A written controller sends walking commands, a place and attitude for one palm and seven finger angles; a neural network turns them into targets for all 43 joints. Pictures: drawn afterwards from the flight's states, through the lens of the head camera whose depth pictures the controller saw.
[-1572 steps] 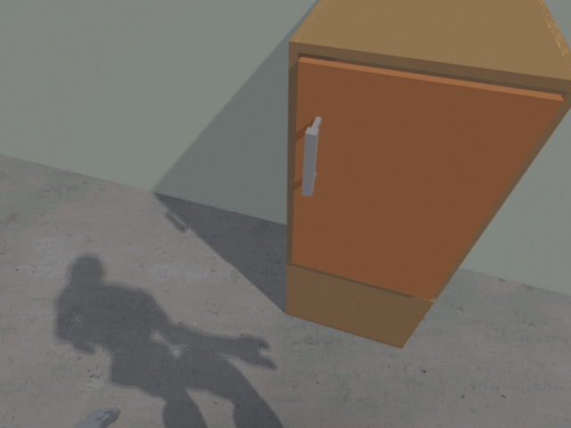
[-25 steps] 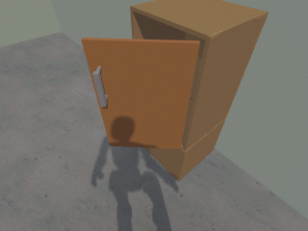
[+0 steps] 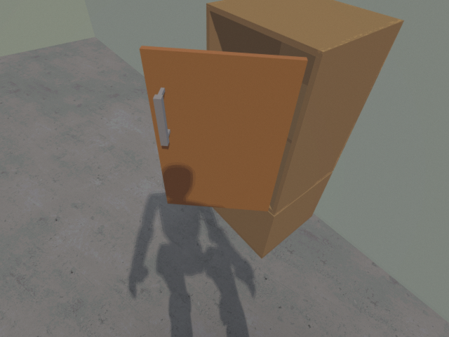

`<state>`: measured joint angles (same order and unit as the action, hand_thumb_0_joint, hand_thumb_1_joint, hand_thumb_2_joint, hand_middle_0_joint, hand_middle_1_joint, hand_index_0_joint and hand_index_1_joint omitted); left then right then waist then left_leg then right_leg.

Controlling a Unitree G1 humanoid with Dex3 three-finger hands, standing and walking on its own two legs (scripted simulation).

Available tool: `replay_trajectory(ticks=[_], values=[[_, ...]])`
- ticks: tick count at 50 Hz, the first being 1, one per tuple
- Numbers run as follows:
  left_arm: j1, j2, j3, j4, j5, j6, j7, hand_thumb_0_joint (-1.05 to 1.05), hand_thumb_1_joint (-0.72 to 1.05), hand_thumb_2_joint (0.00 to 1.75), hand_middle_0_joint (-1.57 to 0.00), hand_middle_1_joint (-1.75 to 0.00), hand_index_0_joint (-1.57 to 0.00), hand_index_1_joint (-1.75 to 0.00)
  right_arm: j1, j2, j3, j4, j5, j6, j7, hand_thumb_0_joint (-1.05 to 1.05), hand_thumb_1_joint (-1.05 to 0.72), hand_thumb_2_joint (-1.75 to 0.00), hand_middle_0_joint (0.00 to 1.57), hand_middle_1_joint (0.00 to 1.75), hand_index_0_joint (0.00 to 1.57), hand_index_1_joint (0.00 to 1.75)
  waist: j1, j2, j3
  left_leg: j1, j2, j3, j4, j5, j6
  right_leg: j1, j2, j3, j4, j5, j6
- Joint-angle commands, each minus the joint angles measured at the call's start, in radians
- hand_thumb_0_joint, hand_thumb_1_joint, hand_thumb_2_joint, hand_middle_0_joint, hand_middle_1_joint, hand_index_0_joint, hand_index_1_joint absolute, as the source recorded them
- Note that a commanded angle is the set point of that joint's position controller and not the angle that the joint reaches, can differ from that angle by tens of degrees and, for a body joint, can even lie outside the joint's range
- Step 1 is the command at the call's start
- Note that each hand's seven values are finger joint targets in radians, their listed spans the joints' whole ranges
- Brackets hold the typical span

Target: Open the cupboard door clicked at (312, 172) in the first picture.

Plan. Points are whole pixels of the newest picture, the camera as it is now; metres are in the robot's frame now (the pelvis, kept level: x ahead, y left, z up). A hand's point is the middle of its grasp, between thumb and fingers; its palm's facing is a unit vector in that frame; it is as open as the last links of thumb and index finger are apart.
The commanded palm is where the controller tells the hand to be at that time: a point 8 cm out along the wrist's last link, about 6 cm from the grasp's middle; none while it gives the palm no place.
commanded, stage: shuffle to correct the standing spot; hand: left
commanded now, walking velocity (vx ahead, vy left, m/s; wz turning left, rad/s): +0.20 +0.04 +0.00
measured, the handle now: (163, 117) +0.63 +0.21 +0.05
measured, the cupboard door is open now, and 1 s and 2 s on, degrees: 46 46 46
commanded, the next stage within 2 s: come to a stop and stand still in 0.36 s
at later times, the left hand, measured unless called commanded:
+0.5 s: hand out of the picture +0.09 +0.22 -0.18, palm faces -0.02 -0.99 -0.14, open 7.3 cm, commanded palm none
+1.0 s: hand (135, 333) +0.17 +0.19 -0.18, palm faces +0.03 -0.98 -0.19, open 7.2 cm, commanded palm none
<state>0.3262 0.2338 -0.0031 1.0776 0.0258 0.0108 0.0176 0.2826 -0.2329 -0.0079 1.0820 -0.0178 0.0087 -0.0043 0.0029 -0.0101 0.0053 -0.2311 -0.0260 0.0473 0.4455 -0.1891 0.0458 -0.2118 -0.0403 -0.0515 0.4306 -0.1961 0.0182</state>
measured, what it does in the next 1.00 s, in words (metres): steps on the spot: right foot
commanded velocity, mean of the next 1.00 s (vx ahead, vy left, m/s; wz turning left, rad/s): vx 0.03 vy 0.00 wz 0.00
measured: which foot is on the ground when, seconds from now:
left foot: down 0.00-0.84, up 0.86-1.00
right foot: down 0.00-0.26, up 0.28-0.80, down 0.82-1.00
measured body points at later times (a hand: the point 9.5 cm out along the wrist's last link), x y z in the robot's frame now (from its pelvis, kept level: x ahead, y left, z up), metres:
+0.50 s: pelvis +0.06 +0.05 +0.01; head +0.06 +0.08 +0.46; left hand +0.09 +0.27 -0.16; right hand -0.03 -0.14 -0.14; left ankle +0.05 +0.09 -0.74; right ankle +0.09 -0.11 -0.67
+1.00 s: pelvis +0.08 +0.03 -0.01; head +0.11 +0.03 +0.44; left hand +0.17 +0.25 -0.16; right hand +0.07 -0.19 -0.17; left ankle +0.06 +0.13 -0.72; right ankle +0.13 -0.09 -0.74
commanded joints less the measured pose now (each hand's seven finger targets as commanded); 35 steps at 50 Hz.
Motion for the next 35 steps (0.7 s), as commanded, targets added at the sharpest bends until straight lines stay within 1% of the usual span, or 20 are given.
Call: replay_trajectory(ticks=[1,3,7,8,9,10,11,12,13,14,15,16,18,19,21,23,25,28,31,35], values=[[0.081,0.076,0.023,-0.035,0.005,-0.010,0.009,0.00,0.90,0.90,-0.20,-0.30,-0.20,-0.30,0.032,-0.085,-0.022,-0.040,-0.007,-0.003,-0.005,0.00,-0.90,-0.90,0.20,0.30,0.20,0.30,0.007,-0.019,0.111,-0.156,0.095,-0.134,-0.124,-0.401,-0.005,-0.046,-0.077,0.140,-0.124,-0.399,-0.046],[0.107,0.078,0.029,-0.029,0.002,-0.012,0.006,0.00,0.90,0.90,-0.20,-0.30,-0.20,-0.30,0.045,-0.069,-0.021,-0.039,-0.005,-0.003,-0.007,0.00,-0.90,-0.90,0.20,0.30,0.20,0.30,0.008,-0.059,0.128,-0.157,0.069,-0.096,-0.050,-0.341,-0.008,-0.055,-0.102,0.181,-0.143,-0.413,-0.068],[0.113,0.077,0.054,-0.030,-0.006,-0.014,0.005,0.00,0.90,0.90,-0.20,-0.30,-0.20,-0.30,0.097,-0.022,-0.026,-0.036,-0.004,-0.009,-0.012,0.00,-0.90,-0.90,0.20,0.30,0.20,0.30,-0.010,-0.127,0.097,-0.123,0.028,-0.014,0.107,-0.251,-0.018,-0.080,-0.166,0.239,-0.171,-0.480,-0.119],[0.113,0.077,0.058,-0.037,-0.006,-0.016,0.007,0.00,0.90,0.90,-0.20,-0.30,-0.20,-0.30,0.117,-0.020,-0.027,-0.034,-0.003,-0.012,-0.013,0.00,-0.90,-0.90,0.20,0.30,0.20,0.30,-0.019,-0.121,0.073,-0.103,0.031,-0.007,0.130,-0.245,-0.015,-0.084,-0.174,0.243,-0.170,-0.489,-0.128],[0.103,0.070,0.061,-0.042,-0.006,-0.015,0.008,0.00,0.90,0.90,-0.20,-0.30,-0.20,-0.30,0.130,-0.007,-0.028,-0.032,-0.002,-0.015,-0.012,0.00,-0.90,-0.90,0.20,0.30,0.20,0.30,-0.026,-0.107,0.089,-0.080,0.033,-0.004,0.112,-0.248,-0.012,-0.116,-0.171,0.231,-0.156,-0.489,-0.129],[0.089,0.055,0.059,-0.048,-0.005,-0.016,0.008,0.00,0.90,0.90,-0.20,-0.30,-0.20,-0.30,0.156,-0.001,-0.027,-0.030,-0.001,-0.023,-0.011,0.00,-0.90,-0.90,0.20,0.30,0.20,0.30,-0.038,-0.066,0.100,-0.042,0.044,-0.021,0.041,-0.253,-0.005,-0.144,-0.143,0.195,-0.099,-0.445,-0.122],[0.075,0.030,0.055,-0.055,-0.004,-0.014,0.005,0.00,0.90,0.90,-0.20,-0.30,-0.20,-0.30,0.186,-0.012,-0.029,-0.019,-0.002,-0.030,-0.013,0.00,-0.90,-0.90,0.20,0.30,0.20,0.30,-0.046,0.019,0.125,-0.009,0.086,-0.101,-0.058,-0.320,0.011,-0.198,-0.084,0.127,0.000,-0.404,-0.099],[0.063,-0.010,0.047,-0.069,-0.001,-0.013,0.002,0.00,0.90,0.90,-0.20,-0.30,-0.20,-0.30,0.228,-0.050,-0.040,-0.008,-0.006,-0.034,-0.017,0.00,-0.90,-0.90,0.20,0.30,0.20,0.30,-0.058,0.163,0.147,0.041,0.200,-0.268,-0.192,-0.445,0.052,-0.292,-0.001,0.024,0.182,-0.341,-0.064],[0.019,-0.038,0.041,-0.093,0.011,-0.017,0.001,0.00,0.90,0.90,-0.20,-0.30,-0.20,-0.30,0.282,-0.091,-0.053,-0.001,-0.008,-0.041,-0.024,0.00,-0.90,-0.90,0.20,0.30,0.20,0.30,-0.078,0.268,0.172,0.086,0.327,-0.469,-0.321,-0.526,0.111,-0.397,0.039,-0.042,0.380,-0.297,-0.044],[-0.026,-0.033,0.042,-0.109,0.016,-0.018,0.002,0.00,0.90,0.90,-0.20,-0.30,-0.20,-0.30,0.275,-0.083,-0.051,0.003,-0.006,-0.045,-0.027,0.00,-0.90,-0.90,0.20,0.30,0.20,0.30,-0.073,0.193,0.224,0.042,0.372,-0.510,-0.369,-0.510,0.149,-0.441,-0.018,0.028,0.517,-0.273,-0.052],[-0.011,-0.034,0.046,-0.099,0.017,-0.021,-0.002,0.00,0.90,0.90,-0.20,-0.30,-0.20,-0.30,0.249,-0.050,-0.040,-0.001,-0.003,-0.054,-0.028,0.00,-0.90,-0.90,0.20,0.30,0.20,0.30,-0.048,0.106,0.222,0.034,0.357,-0.478,-0.371,-0.444,0.144,-0.455,-0.048,0.058,0.582,-0.212,-0.052],[0.002,-0.045,0.048,-0.087,0.013,-0.026,-0.007,0.00,0.90,0.90,-0.20,-0.30,-0.20,-0.30,0.231,-0.031,-0.035,-0.007,0.001,-0.062,-0.030,0.00,-0.90,-0.90,0.20,0.30,0.20,0.30,-0.036,0.057,0.213,0.022,0.339,-0.421,-0.366,-0.366,0.135,-0.445,-0.066,0.063,0.606,-0.156,-0.045],[0.017,-0.056,0.050,-0.075,0.009,-0.030,-0.016,0.00,0.90,0.90,-0.20,-0.30,-0.20,-0.30,0.230,0.001,-0.025,0.001,0.006,-0.081,-0.034,0.00,-0.90,-0.90,0.20,0.30,0.20,0.30,-0.023,0.023,0.167,0.079,0.294,-0.309,-0.342,-0.120,0.116,-0.429,-0.075,0.051,0.593,-0.068,-0.027],[0.018,-0.068,0.052,-0.073,0.006,-0.029,-0.017,0.00,0.90,0.90,-0.20,-0.30,-0.20,-0.30,0.244,0.006,-0.024,0.008,0.005,-0.089,-0.038,0.00,-0.90,-0.90,0.20,0.30,0.20,0.30,-0.022,0.020,0.132,0.120,0.288,-0.272,-0.324,0.004,0.108,-0.426,-0.074,0.048,0.585,-0.045,-0.019],[0.018,-0.074,0.056,-0.071,0.002,-0.021,-0.016,0.00,0.90,0.90,-0.20,-0.30,-0.20,-0.30,0.267,0.014,-0.024,0.025,0.006,-0.096,-0.047,0.00,-0.90,-0.90,0.20,0.30,0.20,0.30,-0.021,0.038,0.088,0.184,0.283,-0.223,-0.304,0.137,0.095,-0.435,-0.067,0.045,0.578,-0.019,-0.010],[-0.015,-0.070,0.058,-0.083,0.001,-0.019,-0.016,0.00,0.90,0.90,-0.20,-0.30,-0.20,-0.30,0.304,0.023,-0.022,0.042,0.004,-0.100,-0.053,0.00,-0.90,-0.90,0.20,0.30,0.20,0.30,-0.032,0.037,0.074,0.241,0.282,-0.202,-0.278,0.276,0.085,-0.463,-0.060,0.036,0.561,-0.009,-0.007],[-0.042,-0.078,0.056,-0.082,-0.001,-0.012,-0.010,0.00,0.90,0.90,-0.20,-0.30,-0.20,-0.30,0.328,0.040,-0.014,0.062,0.001,-0.095,-0.059,0.00,-0.90,-0.90,0.20,0.30,0.20,0.30,-0.036,0.065,0.088,0.243,0.279,-0.161,-0.244,0.474,0.068,-0.465,-0.053,0.028,0.549,-0.003,-0.003],[-0.062,-0.084,0.049,-0.085,-0.007,-0.002,0.002,0.00,0.90,0.90,-0.20,-0.30,-0.20,-0.30,0.316,0.057,-0.004,0.072,-0.004,-0.085,-0.067,0.00,-0.90,-0.90,0.20,0.30,0.20,0.30,-0.027,0.103,0.073,0.209,0.254,-0.105,-0.167,0.786,0.018,-0.368,-0.030,0.016,0.445,0.010,-0.005],[-0.086,-0.083,0.044,-0.086,-0.013,0.005,0.011,0.00,0.90,0.90,-0.20,-0.30,-0.20,-0.30,0.284,0.048,-0.010,0.068,-0.004,-0.067,-0.068,0.00,-0.90,-0.90,0.20,0.30,0.20,0.30,-0.028,0.133,0.065,0.177,0.234,-0.077,-0.117,0.878,0.006,-0.248,-0.004,-0.017,0.320,0.019,-0.010],[-0.125,-0.061,0.049,-0.111,-0.011,0.012,0.020,0.00,0.90,0.90,-0.20,-0.30,-0.20,-0.30,0.273,0.037,-0.031,0.059,-0.001,-0.042,-0.067,0.00,-0.90,-0.90,0.20,0.30,0.20,0.30,-0.040,0.158,0.089,0.158,0.260,-0.108,-0.081,0.851,0.053,-0.178,0.008,-0.028,0.241,-0.059,-0.022]])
